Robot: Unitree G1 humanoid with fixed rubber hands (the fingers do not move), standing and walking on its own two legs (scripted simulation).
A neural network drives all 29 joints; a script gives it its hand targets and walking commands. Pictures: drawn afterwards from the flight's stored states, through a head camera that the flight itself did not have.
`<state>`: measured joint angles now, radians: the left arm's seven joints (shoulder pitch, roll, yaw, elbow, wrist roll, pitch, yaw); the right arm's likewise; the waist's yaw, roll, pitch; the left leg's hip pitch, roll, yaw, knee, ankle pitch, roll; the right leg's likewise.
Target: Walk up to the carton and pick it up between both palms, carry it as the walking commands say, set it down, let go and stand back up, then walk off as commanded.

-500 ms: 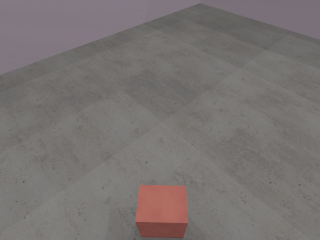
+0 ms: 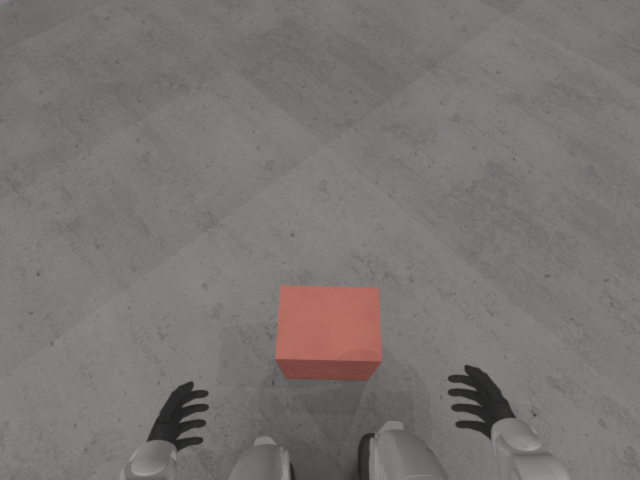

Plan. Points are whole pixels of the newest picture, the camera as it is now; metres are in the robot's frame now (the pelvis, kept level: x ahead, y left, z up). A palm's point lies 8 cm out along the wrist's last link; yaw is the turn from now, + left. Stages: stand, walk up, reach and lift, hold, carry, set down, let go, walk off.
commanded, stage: reach and lift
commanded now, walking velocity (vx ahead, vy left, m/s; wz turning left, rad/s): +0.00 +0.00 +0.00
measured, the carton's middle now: (327, 337) +0.42 -0.01 -0.58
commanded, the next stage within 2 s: none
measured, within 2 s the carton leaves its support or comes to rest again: neither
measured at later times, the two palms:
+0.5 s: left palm (209, 319) +0.35 +0.18 -0.14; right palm (475, 319) +0.33 -0.23 -0.15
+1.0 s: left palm (213, 283) +0.43 +0.20 -0.19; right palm (448, 284) +0.41 -0.22 -0.20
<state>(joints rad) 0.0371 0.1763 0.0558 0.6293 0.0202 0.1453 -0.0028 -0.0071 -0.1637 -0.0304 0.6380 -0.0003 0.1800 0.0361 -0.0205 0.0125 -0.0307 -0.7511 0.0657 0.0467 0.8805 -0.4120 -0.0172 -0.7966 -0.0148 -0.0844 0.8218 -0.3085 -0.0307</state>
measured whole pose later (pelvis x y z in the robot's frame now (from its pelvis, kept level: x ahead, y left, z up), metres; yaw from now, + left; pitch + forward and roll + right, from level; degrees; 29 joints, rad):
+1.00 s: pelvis -0.04 -0.01 -0.08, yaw +0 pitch +46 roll +0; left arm -0.86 0.26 0.22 0.71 -0.03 0.08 -0.01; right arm -0.87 -0.23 -0.23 0.78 0.03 0.10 -0.05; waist -0.02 0.01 -0.11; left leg -1.55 0.06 0.03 1.12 -0.37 -0.01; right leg -1.59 -0.03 -0.08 1.05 -0.26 -0.04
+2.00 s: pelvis -0.13 +0.00 -0.31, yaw +0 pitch +30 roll -1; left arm -1.41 0.45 0.00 0.97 -0.26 0.13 0.09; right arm -1.46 -0.40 -0.19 1.13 0.24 0.11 -0.14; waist -0.02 0.01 0.52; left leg -2.07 0.06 -0.01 2.07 -0.53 0.01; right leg -2.10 -0.08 -0.08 1.96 -0.38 -0.06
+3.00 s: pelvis -0.12 +0.00 -0.33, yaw -1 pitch +31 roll -2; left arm -1.45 0.44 -0.13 1.02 -0.31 0.06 0.09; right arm -1.57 -0.34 -0.10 1.24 0.29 0.02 -0.14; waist -0.02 0.01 0.52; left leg -2.12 0.06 -0.02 2.14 -0.56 0.01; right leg -2.16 -0.07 -0.08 2.02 -0.40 -0.06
